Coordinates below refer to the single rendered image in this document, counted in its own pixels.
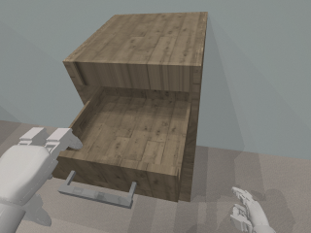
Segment right robot hand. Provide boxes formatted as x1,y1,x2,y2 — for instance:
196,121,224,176
230,186,270,233

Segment handle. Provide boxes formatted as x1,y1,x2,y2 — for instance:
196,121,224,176
57,170,137,210

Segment left robot hand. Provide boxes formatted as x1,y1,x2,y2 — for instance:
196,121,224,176
0,127,83,227

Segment robot left forearm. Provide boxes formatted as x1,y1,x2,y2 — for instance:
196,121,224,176
0,199,26,233

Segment drawer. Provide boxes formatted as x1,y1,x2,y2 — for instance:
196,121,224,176
52,86,192,203

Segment cabinet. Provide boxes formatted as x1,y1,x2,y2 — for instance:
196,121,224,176
62,12,208,202

